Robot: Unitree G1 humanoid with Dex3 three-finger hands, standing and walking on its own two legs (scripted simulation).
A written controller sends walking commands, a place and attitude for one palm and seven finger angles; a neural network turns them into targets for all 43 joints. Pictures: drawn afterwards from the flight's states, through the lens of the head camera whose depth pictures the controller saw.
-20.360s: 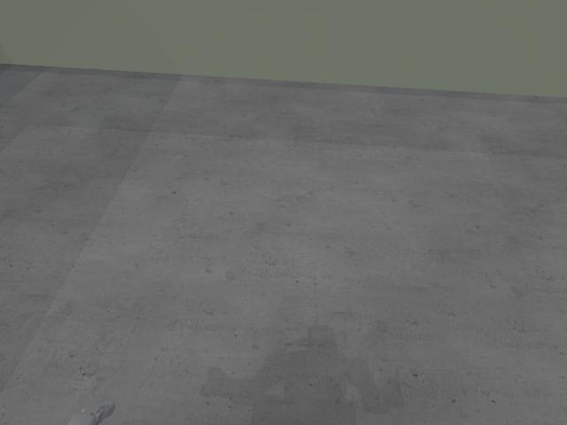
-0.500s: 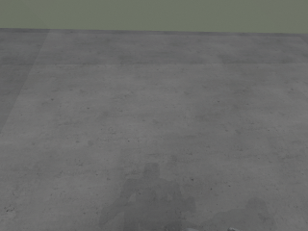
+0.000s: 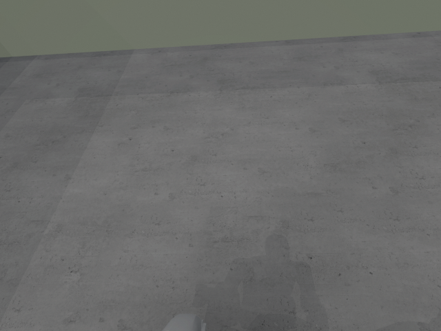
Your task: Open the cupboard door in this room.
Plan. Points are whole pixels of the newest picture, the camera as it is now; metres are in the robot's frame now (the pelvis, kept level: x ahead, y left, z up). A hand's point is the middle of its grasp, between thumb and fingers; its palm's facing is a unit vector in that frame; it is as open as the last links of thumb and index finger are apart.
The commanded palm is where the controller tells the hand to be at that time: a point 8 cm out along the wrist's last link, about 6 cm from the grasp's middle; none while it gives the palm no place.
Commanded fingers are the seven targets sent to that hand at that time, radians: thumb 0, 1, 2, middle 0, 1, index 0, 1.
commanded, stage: turn or walk to find it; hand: left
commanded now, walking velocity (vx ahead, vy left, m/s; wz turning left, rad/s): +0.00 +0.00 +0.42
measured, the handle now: out of the picture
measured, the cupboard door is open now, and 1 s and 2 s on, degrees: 0 0 0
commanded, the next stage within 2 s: stand and wait in 0.36 s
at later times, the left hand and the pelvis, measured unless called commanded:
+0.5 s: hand out of the picture -0.04 +0.27 -0.18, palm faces +0.27 -0.93 -0.23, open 7.4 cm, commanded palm none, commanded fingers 0.00 0.90 0.90 -0.20 -0.30 -0.20 -0.30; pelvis -0.02 +0.05 +0.00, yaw +12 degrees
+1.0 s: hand out of the picture -0.02 +0.19 -0.14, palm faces +0.43 -0.86 -0.29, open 7.4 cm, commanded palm none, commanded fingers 0.00 0.90 0.90 -0.20 -0.30 -0.20 -0.30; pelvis -0.03 -0.02 +0.00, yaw +27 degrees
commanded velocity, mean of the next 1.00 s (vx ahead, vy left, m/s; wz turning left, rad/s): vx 0.00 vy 0.00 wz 0.46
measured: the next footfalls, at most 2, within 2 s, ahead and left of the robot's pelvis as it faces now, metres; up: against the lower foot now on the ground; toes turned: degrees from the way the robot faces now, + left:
left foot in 0.32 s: -0.01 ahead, +0.16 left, +0.00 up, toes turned +13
right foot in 0.80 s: +0.05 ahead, -0.09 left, +0.00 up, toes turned +17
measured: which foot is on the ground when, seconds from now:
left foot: up 0.00-0.30, down 0.32-0.80, up 0.82-1.00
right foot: down 0.00-0.32, up 0.34-0.78, down 0.80-1.00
